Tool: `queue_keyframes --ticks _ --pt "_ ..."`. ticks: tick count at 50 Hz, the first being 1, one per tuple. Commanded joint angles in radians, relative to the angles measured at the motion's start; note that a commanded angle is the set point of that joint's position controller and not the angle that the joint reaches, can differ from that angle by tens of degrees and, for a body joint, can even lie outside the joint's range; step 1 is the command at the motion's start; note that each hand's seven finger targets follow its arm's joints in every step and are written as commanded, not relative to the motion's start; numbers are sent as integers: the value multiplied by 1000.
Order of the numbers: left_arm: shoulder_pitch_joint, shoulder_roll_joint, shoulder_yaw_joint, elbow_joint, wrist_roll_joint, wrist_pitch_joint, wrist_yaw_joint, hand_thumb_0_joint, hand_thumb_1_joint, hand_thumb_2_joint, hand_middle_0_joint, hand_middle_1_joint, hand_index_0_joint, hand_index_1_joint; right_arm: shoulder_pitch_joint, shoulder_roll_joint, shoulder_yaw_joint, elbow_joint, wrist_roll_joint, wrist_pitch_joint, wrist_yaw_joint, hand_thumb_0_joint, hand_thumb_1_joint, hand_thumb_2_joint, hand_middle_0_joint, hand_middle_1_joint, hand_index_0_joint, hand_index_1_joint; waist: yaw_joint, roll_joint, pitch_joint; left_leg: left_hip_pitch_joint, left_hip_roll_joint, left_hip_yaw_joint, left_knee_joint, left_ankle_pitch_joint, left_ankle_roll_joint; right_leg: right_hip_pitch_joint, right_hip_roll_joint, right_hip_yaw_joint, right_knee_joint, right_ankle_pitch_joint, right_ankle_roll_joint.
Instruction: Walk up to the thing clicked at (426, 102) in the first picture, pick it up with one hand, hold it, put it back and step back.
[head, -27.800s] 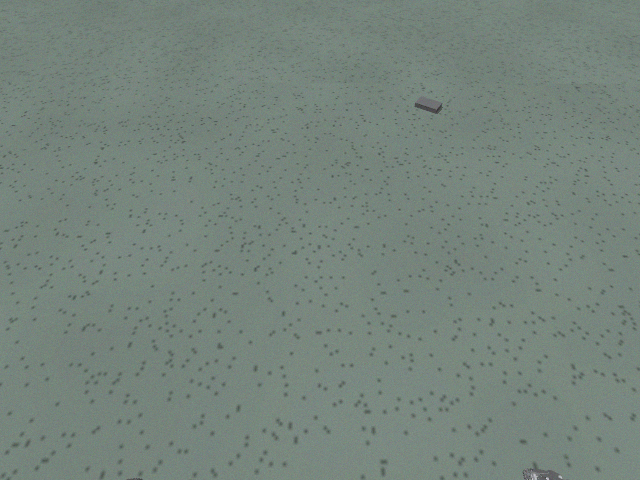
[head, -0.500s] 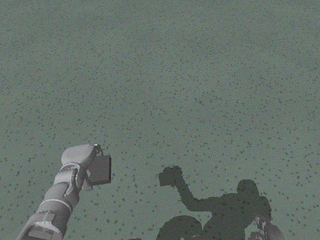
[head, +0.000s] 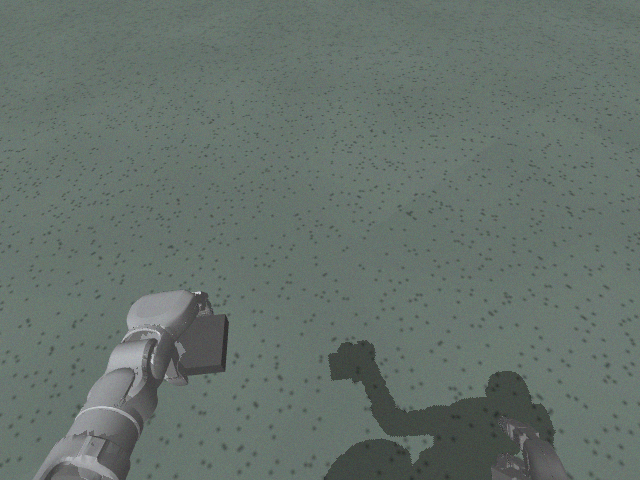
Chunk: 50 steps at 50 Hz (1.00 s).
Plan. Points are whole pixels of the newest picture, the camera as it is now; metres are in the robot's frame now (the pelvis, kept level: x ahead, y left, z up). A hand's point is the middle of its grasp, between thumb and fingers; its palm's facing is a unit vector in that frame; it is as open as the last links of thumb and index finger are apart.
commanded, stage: hold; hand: left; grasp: from above
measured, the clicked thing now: (181, 346) +0.31 +0.23 -0.07
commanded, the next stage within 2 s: crouch in 1.10 s
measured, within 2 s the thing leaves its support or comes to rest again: neither
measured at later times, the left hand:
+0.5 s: hand (177, 348) +0.29 +0.21 -0.03, palm faces -0.43 -0.07 -0.90, open 10.8 cm
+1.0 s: hand (176, 346) +0.29 +0.22 -0.03, palm faces -0.43 -0.07 -0.90, open 10.8 cm
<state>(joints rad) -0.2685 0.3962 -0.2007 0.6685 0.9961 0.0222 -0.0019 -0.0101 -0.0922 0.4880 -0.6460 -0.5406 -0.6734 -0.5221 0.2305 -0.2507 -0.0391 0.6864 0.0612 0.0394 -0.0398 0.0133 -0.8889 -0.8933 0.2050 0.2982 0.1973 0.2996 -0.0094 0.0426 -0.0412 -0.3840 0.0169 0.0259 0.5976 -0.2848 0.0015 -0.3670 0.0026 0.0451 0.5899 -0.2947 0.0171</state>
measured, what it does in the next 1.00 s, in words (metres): stands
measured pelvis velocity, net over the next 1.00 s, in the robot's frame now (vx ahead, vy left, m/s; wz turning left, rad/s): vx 0.00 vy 0.00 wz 0.00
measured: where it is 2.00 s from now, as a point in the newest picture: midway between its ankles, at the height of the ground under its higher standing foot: outside the picture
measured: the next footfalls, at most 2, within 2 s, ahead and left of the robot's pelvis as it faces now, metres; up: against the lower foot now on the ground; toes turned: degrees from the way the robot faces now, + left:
none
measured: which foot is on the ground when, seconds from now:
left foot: down 0.00-1.00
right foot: down 0.00-1.00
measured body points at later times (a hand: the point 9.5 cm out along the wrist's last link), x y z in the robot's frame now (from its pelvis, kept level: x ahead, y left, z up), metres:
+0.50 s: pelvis -0.01 +0.00 +0.01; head +0.01 -0.03 +0.46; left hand +0.31 +0.22 +0.02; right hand +0.14 -0.26 -0.11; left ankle +0.01 +0.12 -0.73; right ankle +0.00 -0.13 -0.73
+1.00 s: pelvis +0.00 +0.00 +0.01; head +0.01 -0.02 +0.46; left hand +0.31 +0.22 +0.02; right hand +0.14 -0.26 -0.11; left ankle +0.01 +0.12 -0.73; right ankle +0.00 -0.13 -0.73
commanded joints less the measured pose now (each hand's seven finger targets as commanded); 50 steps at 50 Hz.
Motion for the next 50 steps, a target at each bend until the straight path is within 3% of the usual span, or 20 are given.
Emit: queue_keyframes --ticks 1,7,26,29,32,34,39,43,47,50 --pt "-333 201 89 -220 -5 -6 37 0 697 825 -1027 -712 -1039 -700 -60 -141 -40 -132 2 -35 -13 0 -887 -895 200 300 200 299 -5 -13 -256 168 -26 0 -86 208 10 65 39 -20 -90 188 -28" --pt "-308 201 93 -206 -2 -3 31 0 676 844 -1022 -709 -1029 -703 -73 -137 -38 -129 4 -33 -15 0 -889 -897 200 300 200 300 4 -15 -244 187 -27 5 -98 242 11 84 37 -21 -104 220 -26" --pt "-261 198 95 -234 -11 -4 8 0 601 811 -967 -703 -975 -696 -119 -131 -27 -150 12 -25 -22 0 -894 -898 200 300 199 300 11 -34 -191 212 -30 10 -148 184 14 99 31 -19 -158 159 -24" --pt "-290 193 89 -250 -7 -3 15 0 610 835 -981 -713 -986 -709 -119 -126 -24 -148 10 -24 -22 0 -894 -899 200 300 199 300 6 -42 -207 218 -32 10 -142 204 18 103 27 -17 -158 188 -19" --pt "-287 220 114 -257 -5 -6 16 0 613 836 -973 -723 -982 -716 -116 -126 -27 -144 10 -22 -23 0 -894 -899 200 300 199 299 16 -28 -236 226 -36 15 -138 226 19 128 23 -15 -158 210 -17" --pt "-300 208 94 -256 -1 -9 13 0 628 836 -990 -727 -999 -720 -119 -126 -26 -145 11 -21 -25 0 -896 -899 200 300 199 300 8 -33 -225 229 -34 14 -140 232 19 122 26 -17 -159 216 -18" --pt "-259 203 94 -262 -9 -11 10 0 621 830 -979 -722 -988 -713 -128 -126 -29 -149 15 -18 -27 0 -894 -898 200 300 200 300 19 -28 -216 230 -32 11 -152 235 15 124 29 -22 -161 210 -23" --pt "-278 187 81 -254 -12 -11 15 0 608 831 -966 -728 -976 -718 -121 -124 -29 -144 14 -14 -28 0 -895 -899 200 300 200 300 6 -34 -212 241 -31 11 -149 243 17 113 29 -22 -162 224 -22" --pt "-308 215 101 -267 -4 -8 32 0 610 862 -987 -719 -989 -718 -116 -126 -32 -141 13 -12 -27 0 -896 -900 200 300 200 300 16 -16 -237 248 -32 13 -149 266 16 135 27 -24 -160 246 -22" --pt "-280 202 96 -239 -1 -2 31 0 601 858 -968 -733 -974 -727 -112 -130 -36 -137 15 -7 -25 0 -894 -899 200 300 200 300 13 -7 -240 259 -28 12 -152 293 13 139 32 -27 -153 267 -27"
